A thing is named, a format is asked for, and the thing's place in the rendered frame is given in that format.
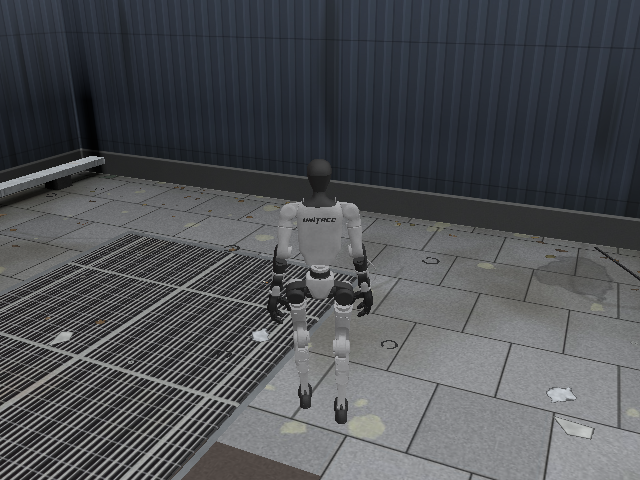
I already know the robot right foot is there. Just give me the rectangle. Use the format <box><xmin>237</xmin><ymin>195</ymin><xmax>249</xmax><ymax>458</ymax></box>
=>
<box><xmin>334</xmin><ymin>397</ymin><xmax>348</xmax><ymax>424</ymax></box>

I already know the left robot upper arm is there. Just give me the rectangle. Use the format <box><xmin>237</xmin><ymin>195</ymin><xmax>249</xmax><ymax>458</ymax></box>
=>
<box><xmin>276</xmin><ymin>202</ymin><xmax>299</xmax><ymax>259</ymax></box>

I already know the robot left hand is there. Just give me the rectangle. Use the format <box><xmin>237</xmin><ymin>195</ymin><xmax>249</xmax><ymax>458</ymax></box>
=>
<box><xmin>267</xmin><ymin>294</ymin><xmax>291</xmax><ymax>324</ymax></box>

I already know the robot right forearm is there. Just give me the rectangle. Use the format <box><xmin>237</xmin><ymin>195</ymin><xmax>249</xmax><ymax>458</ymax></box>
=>
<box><xmin>353</xmin><ymin>243</ymin><xmax>371</xmax><ymax>292</ymax></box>

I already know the robot right hand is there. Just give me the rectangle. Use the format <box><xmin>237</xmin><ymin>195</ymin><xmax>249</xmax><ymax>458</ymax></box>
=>
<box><xmin>350</xmin><ymin>289</ymin><xmax>373</xmax><ymax>317</ymax></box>

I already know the robot torso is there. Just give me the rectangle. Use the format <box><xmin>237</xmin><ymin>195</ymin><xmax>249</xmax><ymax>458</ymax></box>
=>
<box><xmin>296</xmin><ymin>197</ymin><xmax>343</xmax><ymax>300</ymax></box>

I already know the right robot upper arm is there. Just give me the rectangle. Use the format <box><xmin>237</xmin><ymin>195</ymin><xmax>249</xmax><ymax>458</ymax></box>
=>
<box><xmin>340</xmin><ymin>202</ymin><xmax>364</xmax><ymax>258</ymax></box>

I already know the robot left forearm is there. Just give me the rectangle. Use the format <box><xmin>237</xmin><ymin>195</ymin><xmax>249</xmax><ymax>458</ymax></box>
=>
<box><xmin>269</xmin><ymin>244</ymin><xmax>287</xmax><ymax>296</ymax></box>

